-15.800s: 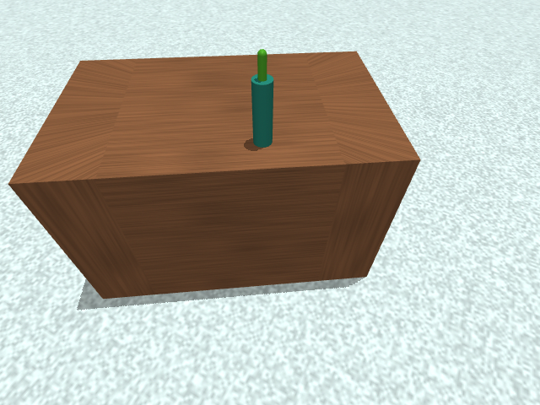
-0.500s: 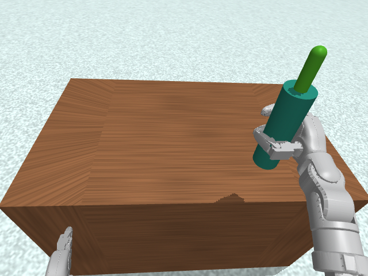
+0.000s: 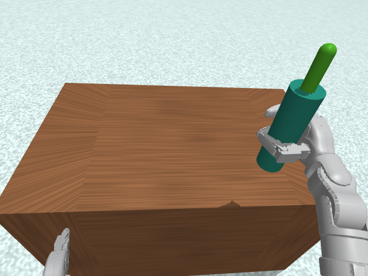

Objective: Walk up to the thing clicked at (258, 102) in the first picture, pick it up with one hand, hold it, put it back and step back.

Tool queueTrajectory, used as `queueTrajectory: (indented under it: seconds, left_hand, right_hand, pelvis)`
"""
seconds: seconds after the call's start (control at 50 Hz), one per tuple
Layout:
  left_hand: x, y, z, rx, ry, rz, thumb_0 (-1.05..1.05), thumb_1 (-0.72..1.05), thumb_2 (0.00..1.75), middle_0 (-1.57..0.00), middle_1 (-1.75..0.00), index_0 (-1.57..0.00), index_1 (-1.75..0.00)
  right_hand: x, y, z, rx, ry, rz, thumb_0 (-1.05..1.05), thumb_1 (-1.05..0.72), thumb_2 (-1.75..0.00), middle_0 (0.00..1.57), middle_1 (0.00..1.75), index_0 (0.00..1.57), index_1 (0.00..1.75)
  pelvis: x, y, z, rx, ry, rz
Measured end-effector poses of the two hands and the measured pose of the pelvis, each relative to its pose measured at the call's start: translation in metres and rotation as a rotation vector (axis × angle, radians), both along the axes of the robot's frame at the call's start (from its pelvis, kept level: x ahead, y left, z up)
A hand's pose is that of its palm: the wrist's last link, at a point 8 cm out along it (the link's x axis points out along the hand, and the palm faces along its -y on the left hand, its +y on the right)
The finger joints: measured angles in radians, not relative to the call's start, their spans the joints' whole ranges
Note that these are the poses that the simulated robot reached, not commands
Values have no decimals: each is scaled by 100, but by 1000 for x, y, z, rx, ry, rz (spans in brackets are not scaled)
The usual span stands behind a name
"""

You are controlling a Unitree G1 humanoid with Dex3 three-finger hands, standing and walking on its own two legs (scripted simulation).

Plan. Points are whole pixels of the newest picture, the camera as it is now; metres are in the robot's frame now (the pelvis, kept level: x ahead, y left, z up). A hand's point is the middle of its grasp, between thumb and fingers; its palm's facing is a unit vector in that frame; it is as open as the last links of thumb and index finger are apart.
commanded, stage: hold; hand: right
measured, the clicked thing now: (292, 117) +0.33 -0.17 +0.24
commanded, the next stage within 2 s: none
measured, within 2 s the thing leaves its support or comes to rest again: neither
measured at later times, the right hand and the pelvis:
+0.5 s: hand (276, 139) +0.32 -0.15 +0.19, palm faces -0.01 +1.00 -0.04, open 7.5 cm; pelvis +0.00 +0.01 +0.00, yaw +0 degrees
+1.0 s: hand (274, 148) +0.31 -0.15 +0.17, palm faces -0.03 +1.00 -0.04, open 7.5 cm; pelvis +0.00 +0.00 +0.00, yaw +0 degrees
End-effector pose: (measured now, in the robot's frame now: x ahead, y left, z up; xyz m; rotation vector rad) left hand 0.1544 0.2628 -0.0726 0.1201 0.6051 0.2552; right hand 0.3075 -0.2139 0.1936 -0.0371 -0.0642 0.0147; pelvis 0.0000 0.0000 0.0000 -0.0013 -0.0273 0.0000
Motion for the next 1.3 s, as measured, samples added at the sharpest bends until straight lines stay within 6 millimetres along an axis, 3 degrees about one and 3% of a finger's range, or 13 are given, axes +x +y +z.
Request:
queueTrajectory:
  seconds: [0.5,0.82,1.08,1.3]
  left_hand:
    - [-6,6,-4,-5,17,-1,-1,-54,4,-5,-5,-5,-4]
    - [-10,7,-2,14,17,2,-1,-54,5,-5,-5,-5,-4]
    - [6,-3,0,3,-9,-12,-1,-54,5,-5,-5,-5,-4]
    - [-2,0,-5,4,31,-7,-1,-55,5,-5,-5,-4,-5]
  right_hand:
    - [-3,5,-5,1,19,-2,-2,7,-109,88,103,86,105]
    - [-16,1,-21,9,24,-6,-2,7,-109,88,103,86,105]
    - [-9,3,-16,-2,9,10,-2,7,-109,88,103,86,105]
    - [-4,0,-20,3,29,21,-2,7,-109,87,103,86,106]
  pelvis:
    - [-3,5,1,-4,-6,0]
    - [-3,6,1,-6,-6,-3]
    - [2,4,2,-1,-4,-2]
    - [3,3,2,-1,0,-1]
